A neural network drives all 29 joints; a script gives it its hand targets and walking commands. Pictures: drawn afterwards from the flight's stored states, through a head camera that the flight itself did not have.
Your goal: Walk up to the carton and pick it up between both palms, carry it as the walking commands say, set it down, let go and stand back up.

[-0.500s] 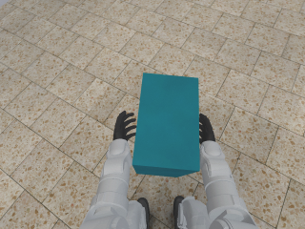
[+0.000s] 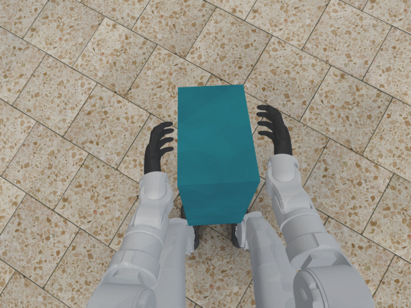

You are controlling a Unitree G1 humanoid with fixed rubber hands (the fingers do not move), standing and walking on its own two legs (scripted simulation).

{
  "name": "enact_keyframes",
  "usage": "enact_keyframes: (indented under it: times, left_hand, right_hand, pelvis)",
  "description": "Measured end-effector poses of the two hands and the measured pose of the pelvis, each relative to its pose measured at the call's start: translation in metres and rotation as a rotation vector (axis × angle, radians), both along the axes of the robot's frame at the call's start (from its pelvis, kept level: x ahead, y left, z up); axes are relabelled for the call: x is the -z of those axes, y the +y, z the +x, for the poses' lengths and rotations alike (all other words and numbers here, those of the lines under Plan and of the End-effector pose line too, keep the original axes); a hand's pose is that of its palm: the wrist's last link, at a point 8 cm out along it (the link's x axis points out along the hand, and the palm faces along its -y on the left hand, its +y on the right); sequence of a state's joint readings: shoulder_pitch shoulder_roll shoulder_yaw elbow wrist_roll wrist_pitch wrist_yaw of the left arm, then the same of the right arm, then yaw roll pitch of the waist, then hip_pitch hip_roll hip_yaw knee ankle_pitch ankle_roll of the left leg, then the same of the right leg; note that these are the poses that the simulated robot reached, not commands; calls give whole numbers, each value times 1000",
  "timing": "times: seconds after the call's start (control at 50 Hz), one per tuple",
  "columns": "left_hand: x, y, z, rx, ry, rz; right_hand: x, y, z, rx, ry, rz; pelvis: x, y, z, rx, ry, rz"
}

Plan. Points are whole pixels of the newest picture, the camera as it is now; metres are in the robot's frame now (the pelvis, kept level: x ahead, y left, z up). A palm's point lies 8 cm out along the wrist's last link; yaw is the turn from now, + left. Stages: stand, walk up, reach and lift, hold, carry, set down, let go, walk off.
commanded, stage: set down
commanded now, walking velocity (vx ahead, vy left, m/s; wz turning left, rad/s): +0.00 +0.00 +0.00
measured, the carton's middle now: (212, 162) +0.35 +0.00 -0.27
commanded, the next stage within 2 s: none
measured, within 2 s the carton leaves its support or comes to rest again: neither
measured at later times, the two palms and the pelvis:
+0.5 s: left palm (174, 146) +0.39 +0.09 -0.20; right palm (257, 137) +0.39 -0.10 -0.20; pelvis -0.03 +0.00 -0.05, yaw -1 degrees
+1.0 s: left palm (189, 134) +0.43 +0.06 -0.29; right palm (254, 127) +0.43 -0.11 -0.29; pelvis -0.03 +0.00 -0.12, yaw -2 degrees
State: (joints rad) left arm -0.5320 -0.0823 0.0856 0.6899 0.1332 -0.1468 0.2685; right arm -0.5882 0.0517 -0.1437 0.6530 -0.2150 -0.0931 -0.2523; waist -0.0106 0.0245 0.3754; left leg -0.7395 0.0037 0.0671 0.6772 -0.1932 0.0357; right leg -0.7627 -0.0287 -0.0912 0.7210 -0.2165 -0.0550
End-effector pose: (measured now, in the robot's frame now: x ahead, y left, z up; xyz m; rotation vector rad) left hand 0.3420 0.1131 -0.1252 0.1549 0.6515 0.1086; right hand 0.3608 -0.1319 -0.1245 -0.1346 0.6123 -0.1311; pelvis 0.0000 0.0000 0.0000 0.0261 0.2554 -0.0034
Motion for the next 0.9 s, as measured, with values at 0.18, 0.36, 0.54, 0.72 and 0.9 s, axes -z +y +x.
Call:
enact_keyframes:
  times: [0.18, 0.36, 0.54, 0.72, 0.9]
  left_hand:
    - [38, -9, 8, 23, 33, -4]
    - [59, -30, 34, 67, -23, -28]
    - [82, -28, 47, 6, 7, -31]
    - [114, -38, 62, -7, 24, -44]
    - [146, -51, 79, -1, 30, -47]
  right_hand:
    - [46, 1, -9, 13, 75, -10]
    - [64, 15, 18, -4, -7, 29]
    - [86, 29, 34, -48, 24, 50]
    - [118, 27, 47, -40, 26, 58]
    - [146, 22, 68, -27, 20, 66]
  pelvis:
    - [16, 3, -5, 7, 117, 2]
    - [39, 4, -22, 17, 162, 8]
    - [58, 2, -34, 19, 184, 16]
    - [81, 0, -40, 26, 214, 26]
    - [105, -1, -38, 45, 267, 40]
